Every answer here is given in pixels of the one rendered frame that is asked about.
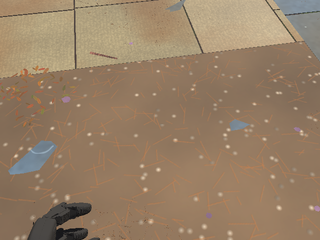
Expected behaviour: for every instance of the robot left hand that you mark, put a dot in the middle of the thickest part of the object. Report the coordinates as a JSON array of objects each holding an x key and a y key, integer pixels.
[{"x": 45, "y": 228}]

